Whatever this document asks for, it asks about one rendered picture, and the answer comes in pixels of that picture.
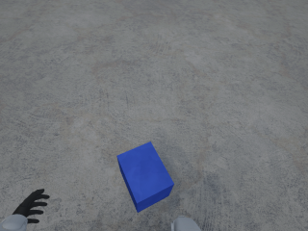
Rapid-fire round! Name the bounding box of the left robot forearm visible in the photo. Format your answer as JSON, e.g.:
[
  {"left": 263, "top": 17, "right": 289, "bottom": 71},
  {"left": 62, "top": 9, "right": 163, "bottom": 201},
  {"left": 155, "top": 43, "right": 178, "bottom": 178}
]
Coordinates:
[{"left": 0, "top": 214, "right": 28, "bottom": 231}]

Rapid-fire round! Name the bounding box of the left robot hand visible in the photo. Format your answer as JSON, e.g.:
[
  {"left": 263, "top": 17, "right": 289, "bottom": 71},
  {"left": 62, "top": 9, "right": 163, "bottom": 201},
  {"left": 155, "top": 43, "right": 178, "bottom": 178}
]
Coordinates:
[{"left": 13, "top": 189, "right": 50, "bottom": 224}]

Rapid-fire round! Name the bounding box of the right robot thigh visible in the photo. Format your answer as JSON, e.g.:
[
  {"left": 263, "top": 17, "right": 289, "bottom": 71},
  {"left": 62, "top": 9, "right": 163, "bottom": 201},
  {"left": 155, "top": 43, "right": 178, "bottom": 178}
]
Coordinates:
[{"left": 170, "top": 217, "right": 201, "bottom": 231}]

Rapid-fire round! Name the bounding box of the carton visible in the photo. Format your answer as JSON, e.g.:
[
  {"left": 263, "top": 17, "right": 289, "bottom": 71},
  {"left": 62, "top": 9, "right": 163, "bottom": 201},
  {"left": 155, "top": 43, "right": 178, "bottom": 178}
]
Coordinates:
[{"left": 116, "top": 141, "right": 174, "bottom": 213}]

